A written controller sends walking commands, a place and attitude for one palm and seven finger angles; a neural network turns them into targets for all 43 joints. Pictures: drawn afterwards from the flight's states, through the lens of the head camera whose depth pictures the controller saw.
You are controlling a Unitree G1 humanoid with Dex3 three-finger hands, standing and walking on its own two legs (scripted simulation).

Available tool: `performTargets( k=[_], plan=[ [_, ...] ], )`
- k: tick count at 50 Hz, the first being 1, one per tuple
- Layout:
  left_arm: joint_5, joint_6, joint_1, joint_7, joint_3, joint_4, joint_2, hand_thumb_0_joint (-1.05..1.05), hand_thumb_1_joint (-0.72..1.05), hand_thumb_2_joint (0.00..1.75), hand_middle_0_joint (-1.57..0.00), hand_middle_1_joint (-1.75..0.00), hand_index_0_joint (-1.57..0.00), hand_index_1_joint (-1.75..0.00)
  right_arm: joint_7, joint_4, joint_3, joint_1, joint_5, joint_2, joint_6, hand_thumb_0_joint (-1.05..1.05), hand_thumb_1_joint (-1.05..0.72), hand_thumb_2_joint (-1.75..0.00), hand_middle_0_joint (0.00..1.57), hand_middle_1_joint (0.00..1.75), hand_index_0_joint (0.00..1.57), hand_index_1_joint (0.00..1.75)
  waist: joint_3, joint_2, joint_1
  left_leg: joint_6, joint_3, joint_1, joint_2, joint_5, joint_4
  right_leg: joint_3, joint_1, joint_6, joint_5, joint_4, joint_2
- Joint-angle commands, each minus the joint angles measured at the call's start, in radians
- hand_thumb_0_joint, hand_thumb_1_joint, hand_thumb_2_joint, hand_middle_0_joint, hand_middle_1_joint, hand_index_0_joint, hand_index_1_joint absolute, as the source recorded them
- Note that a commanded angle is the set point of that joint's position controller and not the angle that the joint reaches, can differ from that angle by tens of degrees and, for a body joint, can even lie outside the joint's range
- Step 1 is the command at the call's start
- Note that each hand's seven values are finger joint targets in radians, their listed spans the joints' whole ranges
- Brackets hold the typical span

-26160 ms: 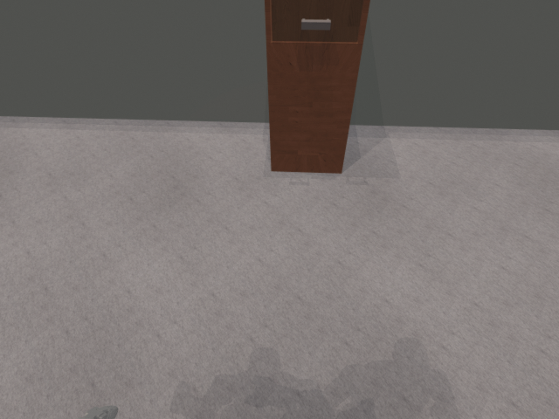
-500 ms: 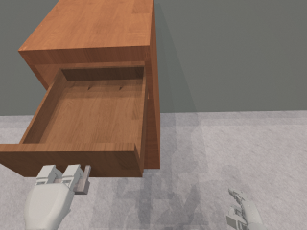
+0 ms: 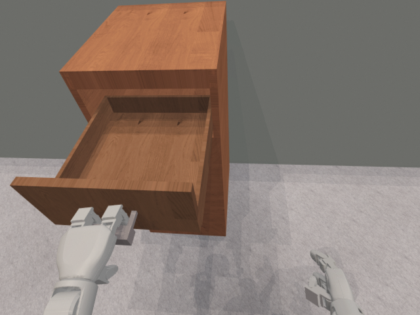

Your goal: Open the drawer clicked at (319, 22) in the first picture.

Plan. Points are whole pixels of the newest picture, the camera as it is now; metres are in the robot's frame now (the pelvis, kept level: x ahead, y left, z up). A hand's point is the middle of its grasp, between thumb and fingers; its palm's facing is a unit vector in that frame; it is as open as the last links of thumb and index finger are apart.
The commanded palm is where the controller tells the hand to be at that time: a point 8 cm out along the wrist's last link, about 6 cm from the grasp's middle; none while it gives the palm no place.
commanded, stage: open the thumb to release the handle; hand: left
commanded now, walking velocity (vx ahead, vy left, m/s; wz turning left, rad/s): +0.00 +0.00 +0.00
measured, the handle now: (107, 223) +0.26 +0.24 +0.03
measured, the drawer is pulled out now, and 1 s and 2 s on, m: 0.30 0.30 0.30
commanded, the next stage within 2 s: lift the hand off the handle in 0.10 s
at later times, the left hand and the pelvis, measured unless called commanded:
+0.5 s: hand (105, 251) +0.22 +0.23 +0.02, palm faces +0.05 -0.05 -1.00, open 13.6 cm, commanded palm +0.20 +0.24 +0.07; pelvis -0.01 +0.00 +0.00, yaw +2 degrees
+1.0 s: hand (94, 238) +0.22 +0.23 +0.06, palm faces +0.05 -0.05 -1.00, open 13.2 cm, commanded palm +0.20 +0.23 +0.14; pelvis -0.01 +0.00 +0.02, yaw +2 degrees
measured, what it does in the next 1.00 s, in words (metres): stands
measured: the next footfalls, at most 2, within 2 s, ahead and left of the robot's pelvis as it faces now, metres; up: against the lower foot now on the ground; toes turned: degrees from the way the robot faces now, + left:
none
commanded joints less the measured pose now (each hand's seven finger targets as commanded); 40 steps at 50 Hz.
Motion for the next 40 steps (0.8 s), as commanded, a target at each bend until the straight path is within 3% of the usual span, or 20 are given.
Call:
performTargets(
  k=[1, 7, 9, 10, 12, 14, 18, 21, 25, 27, 32, 33, 35, 37, 40],
  plan=[
    [0.010, -0.003, -0.075, 0.045, 0.172, -0.147, 0.202, 0.00, -0.50, 0.30, -0.30, -1.20, -0.30, -1.20, -0.013, -0.140, -0.036, -0.126, 0.003, -0.095, -0.049, 0.00, -0.90, -0.90, 0.20, 0.30, 0.20, 0.30, -0.132, -0.066, 0.029, 0.039, 0.016, -0.083, -0.074, 0.136, -0.114, 0.025, 0.229, -0.018, 0.055, -0.153, 0.023],
    [0.005, -0.020, -0.100, 0.064, 0.190, -0.133, 0.211, 0.00, -0.50, 0.30, -0.30, -1.20, -0.30, -1.20, -0.017, -0.132, -0.046, -0.114, 0.002, -0.098, -0.057, 0.00, -0.90, -0.90, 0.20, 0.30, 0.20, 0.30, -0.170, -0.078, 0.026, 0.036, 0.012, -0.076, -0.074, 0.165, -0.109, 0.023, 0.243, -0.017, 0.097, -0.148, 0.019],
    [0.005, -0.017, -0.130, 0.068, 0.170, -0.127, 0.194, 0.00, -0.50, 0.30, -0.30, -1.20, -0.30, -1.20, -0.017, -0.127, -0.045, -0.117, 0.005, -0.098, -0.058, 0.00, -0.90, -0.90, 0.20, 0.30, 0.20, 0.30, -0.155, -0.062, 0.019, 0.037, 0.014, -0.082, -0.076, 0.157, -0.108, 0.020, 0.227, -0.016, 0.093, -0.146, 0.018],
    [0.002, -0.018, -0.134, 0.069, 0.106, -0.158, 0.131, 0.00, -0.50, 0.30, -0.30, -1.20, -0.30, -1.20, -0.011, -0.133, -0.046, -0.122, 0.002, -0.093, -0.063, 0.00, -0.90, -0.90, 0.20, 0.30, 0.20, 0.30, -0.170, -0.044, 0.010, 0.036, 0.014, -0.066, -0.076, 0.170, -0.104, 0.010, 0.218, -0.017, 0.103, -0.140, 0.019],
    [0.006, -0.011, -0.151, 0.076, 0.140, -0.130, 0.174, 0.00, -0.50, 0.30, -0.30, -1.20, -0.30, -1.20, -0.013, -0.124, -0.049, -0.113, 0.002, -0.101, -0.062, 0.00, -0.90, -0.90, 0.20, 0.30, 0.20, 0.30, -0.178, -0.086, 0.006, 0.035, 0.010, -0.066, -0.073, 0.182, -0.104, 0.004, 0.223, -0.016, 0.108, -0.139, 0.022],
    [0.016, -0.005, -0.191, 0.078, 0.115, -0.132, 0.159, 0.00, -0.50, 0.30, -0.30, -1.20, -0.30, -1.20, -0.014, -0.126, -0.046, -0.119, 0.001, -0.101, -0.063, 0.00, -0.90, -0.90, 0.20, 0.30, 0.20, 0.30, -0.173, -0.072, 0.005, 0.037, 0.009, -0.069, -0.073, 0.171, -0.105, -0.003, 0.213, -0.016, 0.100, -0.135, 0.019],
    [0.021, 0.008, -0.265, 0.072, 0.129, -0.083, 0.193, 0.00, -0.50, 0.30, -0.30, -1.20, -0.30, -1.20, -0.024, -0.114, -0.044, -0.122, 0.005, -0.103, -0.059, 0.00, -0.90, -0.90, 0.20, 0.30, 0.20, 0.30, -0.167, -0.098, 0.003, 0.042, 0.010, -0.079, -0.075, 0.141, -0.109, 0.004, 0.214, -0.012, 0.059, -0.146, 0.016],
    [0.014, 0.013, -0.299, 0.065, 0.101, -0.058, 0.173, 0.00, -0.50, 0.30, -0.30, -1.20, -0.30, -1.20, -0.028, -0.107, -0.042, -0.123, 0.010, -0.100, -0.059, 0.00, -0.90, -0.90, 0.20, 0.30, 0.20, 0.30, -0.158, -0.067, -0.001, 0.040, 0.010, -0.073, -0.077, 0.140, -0.116, -0.005, 0.208, -0.014, 0.055, -0.148, 0.018],
    [0.016, 0.015, -0.349, 0.059, 0.085, -0.037, 0.168, 0.00, -0.50, 0.30, -0.30, -1.20, -0.30, -1.20, -0.031, -0.102, -0.041, -0.117, 0.008, -0.100, -0.061, 0.00, -0.90, -0.90, 0.20, 0.30, 0.20, 0.30, -0.175, -0.084, -0.001, 0.042, 0.010, -0.066, -0.077, 0.140, -0.118, -0.007, 0.214, -0.011, 0.053, -0.153, 0.015],
    [0.010, 0.014, -0.383, 0.054, 0.126, -0.069, 0.225, 0.00, -0.50, 0.30, -0.30, -1.20, -0.30, -1.20, -0.035, -0.104, -0.039, -0.126, 0.011, -0.103, -0.055, 0.00, -0.90, -0.90, 0.20, 0.30, 0.20, 0.30, -0.187, -0.071, 0.003, 0.041, 0.008, -0.051, -0.076, 0.133, -0.134, 0.001, 0.238, -0.011, 0.029, -0.168, 0.015],
    [-0.005, -0.005, -0.456, 0.037, 0.116, -0.141, 0.228, 0.00, -0.50, 0.30, -0.30, -1.20, -0.30, -1.20, -0.044, -0.110, -0.032, -0.139, 0.011, -0.091, -0.062, 0.00, -0.90, -0.90, 0.20, 0.30, 0.20, 0.30, -0.199, -0.043, 0.003, 0.041, 0.003, -0.010, -0.076, 0.147, -0.162, -0.004, 0.264, -0.010, 0.021, -0.189, 0.014],
    [-0.014, -0.013, -0.442, 0.034, 0.117, -0.163, 0.224, 0.00, -0.50, 0.30, -0.30, -1.20, -0.30, -1.20, -0.042, -0.113, -0.033, -0.139, 0.010, -0.088, -0.067, 0.00, -0.90, -0.90, 0.20, 0.30, 0.20, 0.30, -0.192, -0.019, 0.010, 0.041, 0.003, 0.000, -0.076, 0.153, -0.170, -0.007, 0.270, -0.011, 0.030, -0.193, 0.013],
    [-0.028, -0.025, -0.430, 0.027, 0.109, -0.192, 0.212, 0.00, -0.50, 0.30, -0.30, -1.20, -0.30, -1.20, -0.041, -0.118, -0.030, -0.144, 0.011, -0.084, -0.072, 0.00, -0.90, -0.90, 0.20, 0.30, 0.20, 0.30, -0.186, -0.027, 0.009, 0.041, 0.000, 0.006, -0.076, 0.150, -0.181, -0.011, 0.277, -0.009, 0.022, -0.202, 0.015],
    [-0.029, -0.034, -0.428, 0.024, 0.132, -0.201, 0.236, 0.00, -0.50, 0.30, -0.30, -1.20, -0.30, -1.20, -0.042, -0.116, -0.031, -0.144, 0.009, -0.086, -0.072, 0.00, -0.90, -0.90, 0.20, 0.30, 0.20, 0.30, -0.183, -0.020, 0.014, 0.038, 0.000, 0.019, -0.074, 0.161, -0.194, -0.007, 0.288, -0.010, 0.020, -0.214, 0.018],
    [-0.041, -0.029, -0.405, 0.009, 0.114, -0.208, 0.213, 0.00, -0.50, 0.30, -0.30, -1.20, -0.30, -1.20, -0.035, -0.116, -0.031, -0.146, 0.012, -0.085, -0.080, 0.00, -0.90, -0.90, 0.20, 0.30, 0.20, 0.30, -0.157, -0.024, 0.016, 0.038, 0.001, 0.023, -0.071, 0.168, -0.214, -0.012, 0.301, -0.008, 0.033, -0.224, 0.015]
  ],
)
